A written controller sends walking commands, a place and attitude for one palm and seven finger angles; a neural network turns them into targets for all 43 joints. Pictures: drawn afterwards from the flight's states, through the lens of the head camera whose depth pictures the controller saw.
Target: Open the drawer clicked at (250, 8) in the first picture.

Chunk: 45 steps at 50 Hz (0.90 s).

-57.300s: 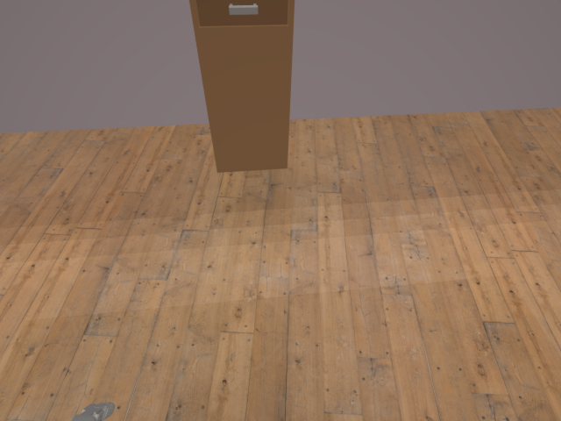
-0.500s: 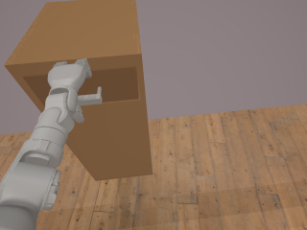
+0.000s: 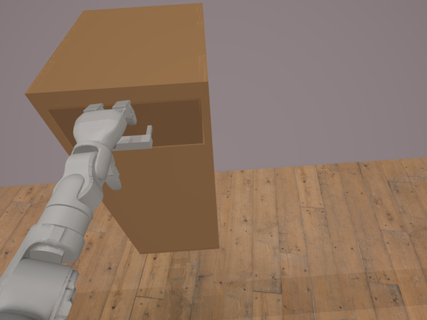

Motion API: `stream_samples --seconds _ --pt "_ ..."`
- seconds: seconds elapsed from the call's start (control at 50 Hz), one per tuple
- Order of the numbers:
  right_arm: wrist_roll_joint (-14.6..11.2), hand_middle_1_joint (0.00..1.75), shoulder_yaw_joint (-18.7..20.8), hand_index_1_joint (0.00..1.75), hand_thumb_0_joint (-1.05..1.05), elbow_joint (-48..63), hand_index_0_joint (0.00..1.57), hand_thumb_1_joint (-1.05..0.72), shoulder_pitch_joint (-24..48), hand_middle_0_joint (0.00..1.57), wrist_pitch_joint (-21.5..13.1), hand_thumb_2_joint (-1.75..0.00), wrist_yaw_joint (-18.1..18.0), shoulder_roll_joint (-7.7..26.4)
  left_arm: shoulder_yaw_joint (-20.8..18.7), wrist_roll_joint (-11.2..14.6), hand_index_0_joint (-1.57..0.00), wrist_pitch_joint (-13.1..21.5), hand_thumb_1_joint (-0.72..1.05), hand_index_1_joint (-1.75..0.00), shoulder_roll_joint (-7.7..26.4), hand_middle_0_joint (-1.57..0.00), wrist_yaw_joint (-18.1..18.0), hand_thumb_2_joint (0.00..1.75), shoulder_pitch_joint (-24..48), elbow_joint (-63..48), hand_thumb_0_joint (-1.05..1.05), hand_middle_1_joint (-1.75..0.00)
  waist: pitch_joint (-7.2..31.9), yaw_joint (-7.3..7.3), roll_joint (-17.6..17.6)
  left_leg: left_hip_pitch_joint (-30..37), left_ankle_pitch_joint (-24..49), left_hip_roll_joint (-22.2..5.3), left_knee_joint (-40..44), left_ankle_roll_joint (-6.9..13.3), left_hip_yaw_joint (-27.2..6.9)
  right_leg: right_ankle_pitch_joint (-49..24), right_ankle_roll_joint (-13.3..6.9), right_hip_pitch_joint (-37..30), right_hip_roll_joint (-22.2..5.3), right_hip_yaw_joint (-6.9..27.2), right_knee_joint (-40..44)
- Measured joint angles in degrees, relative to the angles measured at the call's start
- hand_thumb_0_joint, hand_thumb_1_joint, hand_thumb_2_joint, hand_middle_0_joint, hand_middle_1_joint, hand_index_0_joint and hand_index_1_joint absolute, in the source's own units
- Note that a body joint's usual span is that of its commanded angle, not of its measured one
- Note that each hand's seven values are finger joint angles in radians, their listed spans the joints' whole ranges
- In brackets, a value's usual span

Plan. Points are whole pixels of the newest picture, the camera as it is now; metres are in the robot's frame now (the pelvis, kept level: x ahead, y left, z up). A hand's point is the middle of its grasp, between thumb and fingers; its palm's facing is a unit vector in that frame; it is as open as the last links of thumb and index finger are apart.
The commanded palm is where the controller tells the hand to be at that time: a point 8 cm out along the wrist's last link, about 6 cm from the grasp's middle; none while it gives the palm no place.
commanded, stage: re-aim the fingers above the handle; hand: left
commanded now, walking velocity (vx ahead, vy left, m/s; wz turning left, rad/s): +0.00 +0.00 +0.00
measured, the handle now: (130, 136) +0.50 +0.21 +0.05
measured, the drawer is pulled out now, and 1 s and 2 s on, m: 0.00 0.00 0.00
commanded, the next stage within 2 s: lower the fingers behind the handle in 0.86 s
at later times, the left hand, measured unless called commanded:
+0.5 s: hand (119, 151) +0.41 +0.20 +0.10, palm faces -0.06 -0.06 -1.00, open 13.8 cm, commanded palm +0.40 +0.21 +0.17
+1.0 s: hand (126, 151) +0.41 +0.18 +0.11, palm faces +0.02 -0.08 -1.00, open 13.8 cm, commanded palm +0.39 +0.21 +0.17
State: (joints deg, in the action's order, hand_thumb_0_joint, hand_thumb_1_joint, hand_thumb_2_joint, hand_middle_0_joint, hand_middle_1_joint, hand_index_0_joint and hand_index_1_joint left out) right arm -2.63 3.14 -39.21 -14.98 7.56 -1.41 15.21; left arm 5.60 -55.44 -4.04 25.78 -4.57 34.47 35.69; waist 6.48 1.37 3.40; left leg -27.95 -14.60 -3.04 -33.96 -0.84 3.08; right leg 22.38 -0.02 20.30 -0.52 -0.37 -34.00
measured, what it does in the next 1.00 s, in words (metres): stands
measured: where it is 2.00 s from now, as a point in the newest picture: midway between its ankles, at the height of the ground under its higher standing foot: outside the picture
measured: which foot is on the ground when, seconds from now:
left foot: down 0.00-1.00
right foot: down 0.00-1.00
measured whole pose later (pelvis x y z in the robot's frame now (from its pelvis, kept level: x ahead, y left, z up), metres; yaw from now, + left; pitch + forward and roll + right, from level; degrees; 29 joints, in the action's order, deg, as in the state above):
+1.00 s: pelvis -0.01 +0.00 +0.00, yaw +0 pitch +6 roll +0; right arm -2.8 2.6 -40.0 -13.0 6.3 -2.7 14.8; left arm 9.1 -54.5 -1.6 24.0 -3.1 33.5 31.6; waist 4.7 1.2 3.3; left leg -25.6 -13.4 -2.6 -32.8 -0.7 2.7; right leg 21.6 0.0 18.1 -0.8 -0.7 -33.6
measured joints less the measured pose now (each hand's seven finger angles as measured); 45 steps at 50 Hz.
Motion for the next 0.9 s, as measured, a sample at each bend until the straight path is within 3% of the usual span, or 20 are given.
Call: stream_samples --seconds 0.14,0.34,0.48,0.56,0.62,0.7,0.8,0.9 --pt "-0.21 0.3 -0.44 0.3 0.01 0.18 0.2 -0.9 2.56 0.2 -0.29 -0.9 -0.56 -0.6 2.34 0.41 -0.32 -1.73 -0.49 -1.2 -0.71 -0.32 0.47 0.3 -2.97 -5.26 0.0 -1.2 -0.91 -0.77 0.09 1.9 0.22 0.39 0.46 0.05 -0.43 0.01 0.01 -2.14 -0.3 -0.49 0.45" --pt "-0.45 0.3 -2.16 0.3 0.01 0.09 0.2 -0.9 5.27 0.2 -0.47 -0.9 -1.2 -1.09 4.63 0.51 -0.32 -4.7 -0.49 -1.2 -1.2 -0.32 2.07 0.3 3.39 0.58 0.0 -1.2 -1.41 -1.2 0.33 2.4 1.5 0.75 1.4 -0.14 -1.18 -0.42 -0.14 -2.49 -0.52 -1.25 0.37" --pt "-0.12 0.3 -2.39 0.3 0.01 0.31 0.2 -0.9 3.85 0.2 -0.67 -0.9 -2.05 -1.02 3.59 0.77 -0.32 -0.13 -0.49 -1.2 -1.21 -0.32 4.31 0.3 3.78 2.85 0.0 -1.2 -1.95 -0.48 -0.06 2.07 1.71 0.59 1.39 -0.19 -1.08 -0.43 -0.26 -1.86 -0.38 -1.1 -0.13" --pt "0.23 0.3 -1.58 0.3 0.01 -0.17 0.2 -0.9 2.33 0.2 -1.07 -0.9 -2.05 -0.87 1.59 -0.03 -0.32 3.34 -0.49 -1.2 -0.41 -0.32 2.54 0.3 3.19 2.23 0.0 -1.2 -2.19 -0.15 -0.24 1.22 1.45 0.28 0.75 -0.31 -0.94 -0.34 -0.39 -0.97 -0.1 -0.9 -0.61" --pt "0.35 0.3 -0.86 0.3 0.01 -0.99 0.2 -0.9 1.1 0.2 -1.3 -0.9 -1.68 -0.62 0.18 -0.55 -0.32 4.07 -0.49 -1.2 0.11 -0.32 0.09 0.3 2.98 1.67 0.0 -1.2 -2.05 -0.13 -0.09 0.6 1.23 0.09 0.33 -0.36 -0.86 -0.31 -0.42 -0.4 0.07 -0.76 -0.79" --pt "0.11 0.3 -0.45 0.3 0.01 -2.18 0.2 -0.9 -0.07 0.2 -1.07 -0.9 -1.0 -0.19 -0.78 -0.71 -0.32 1.44 -0.49 -1.2 0.95 -0.32 -1.84 0.3 3.32 2.81 0.0 -1.2 -1.55 -0.08 0.24 0.37 1.16 -0.01 0.38 -0.31 -0.63 -0.41 -0.36 -0.11 0.15 -0.51 -0.61" --pt "-0.29 0.3 -0.38 0.3 0.01 -2.2 0.2 -0.9 -0.96 0.2 -0.38 -0.9 -0.75 0.14 0.13 0.46 -0.32 -2.72 -0.49 -1.2 1.74 -0.32 0.47 0.3 2.18 3.1 0.0 -1.2 -0.87 0.13 0.46 1.09 1.31 0.08 1.18 -0.14 -0.36 -0.7 -0.21 -0.77 0.06 -0.27 0.27" --pt "-0.34 0.3 -0.15 0.3 0.01 -1.27 0.2 -0.9 -0.57 0.2 -0.43 -0.9 -1.17 0.17 3.14 1.75 -0.32 -1.39 -0.49 -1.2 0.38 -0.32 3.48 0.3 -0.73 -1.94 -0.01 -1.2 -1.09 -0.06 0.33 2.21 1.26 0.38 1.46 0.04 -0.47 -0.78 -0.02 -2.16 -0.21 -0.42 0.9"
